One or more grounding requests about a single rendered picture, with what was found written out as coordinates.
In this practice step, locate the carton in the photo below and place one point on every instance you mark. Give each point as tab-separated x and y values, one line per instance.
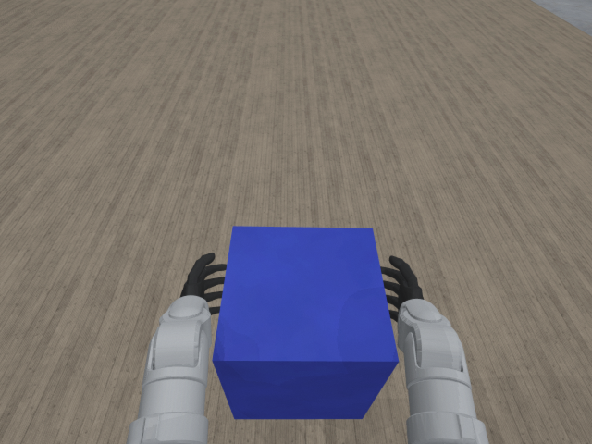
304	330

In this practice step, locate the left robot forearm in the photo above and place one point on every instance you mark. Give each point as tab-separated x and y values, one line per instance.
175	377

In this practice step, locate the right robot hand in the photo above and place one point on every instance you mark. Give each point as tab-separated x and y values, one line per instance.
408	288

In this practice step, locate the left robot hand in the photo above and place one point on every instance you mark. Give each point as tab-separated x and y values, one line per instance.
196	284

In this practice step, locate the right robot forearm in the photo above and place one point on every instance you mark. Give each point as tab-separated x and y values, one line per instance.
442	409

